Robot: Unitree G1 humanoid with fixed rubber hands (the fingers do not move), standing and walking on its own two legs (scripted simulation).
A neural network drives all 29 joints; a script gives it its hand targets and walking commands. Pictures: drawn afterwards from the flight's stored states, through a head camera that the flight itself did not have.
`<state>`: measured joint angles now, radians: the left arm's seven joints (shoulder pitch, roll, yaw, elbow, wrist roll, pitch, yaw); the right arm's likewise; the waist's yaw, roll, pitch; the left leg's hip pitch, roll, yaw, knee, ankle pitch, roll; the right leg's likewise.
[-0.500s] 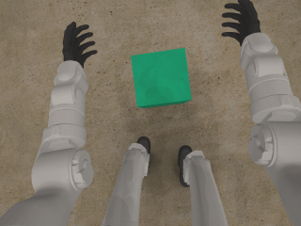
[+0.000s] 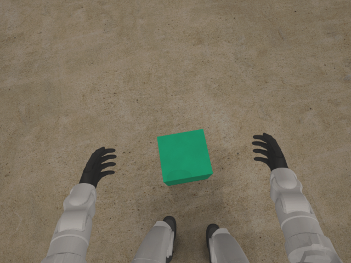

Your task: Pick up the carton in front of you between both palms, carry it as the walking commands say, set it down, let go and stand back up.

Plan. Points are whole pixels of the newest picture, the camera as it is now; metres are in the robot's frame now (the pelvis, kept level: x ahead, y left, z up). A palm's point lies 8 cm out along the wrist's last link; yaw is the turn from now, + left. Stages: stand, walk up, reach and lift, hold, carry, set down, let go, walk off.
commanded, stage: let go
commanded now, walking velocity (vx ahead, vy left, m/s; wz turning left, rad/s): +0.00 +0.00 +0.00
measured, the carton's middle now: (184, 159) +0.43 +0.03 -0.61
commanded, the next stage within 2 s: stand in 0.84 s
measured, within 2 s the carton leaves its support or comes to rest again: neither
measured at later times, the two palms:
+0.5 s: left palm (88, 226) +0.19 +0.21 -0.03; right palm (337, 233) +0.20 -0.26 -0.02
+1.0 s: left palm (66, 237) +0.16 +0.25 -0.05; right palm (334, 253) +0.16 -0.26 -0.05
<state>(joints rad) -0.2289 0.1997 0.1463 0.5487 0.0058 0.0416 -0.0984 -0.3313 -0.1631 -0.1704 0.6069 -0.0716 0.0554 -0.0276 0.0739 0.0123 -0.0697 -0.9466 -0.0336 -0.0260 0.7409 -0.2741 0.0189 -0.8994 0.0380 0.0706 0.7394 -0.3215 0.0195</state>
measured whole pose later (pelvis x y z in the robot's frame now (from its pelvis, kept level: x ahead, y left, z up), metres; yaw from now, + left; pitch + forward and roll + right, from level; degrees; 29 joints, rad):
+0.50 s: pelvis +0.03 -0.03 +0.04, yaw +2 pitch -1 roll +1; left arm 0.22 0.22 0.04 0.43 0.00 0.09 -0.08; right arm 0.22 -0.21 -0.04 0.44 0.00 0.08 0.05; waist 0.00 -0.02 0.06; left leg -0.17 -0.02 -0.06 0.42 -0.23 -0.02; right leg -0.12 0.04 0.04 0.44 -0.29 -0.03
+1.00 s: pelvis +0.04 -0.01 +0.03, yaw +4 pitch +2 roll +1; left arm 0.26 0.28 0.03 0.57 0.05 -0.01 0.02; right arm 0.32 -0.25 -0.03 0.65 -0.03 -0.04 0.00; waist 0.00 -0.04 -0.04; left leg -0.26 -0.06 -0.08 0.53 -0.30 0.01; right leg -0.20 -0.01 -0.01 0.54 -0.37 0.00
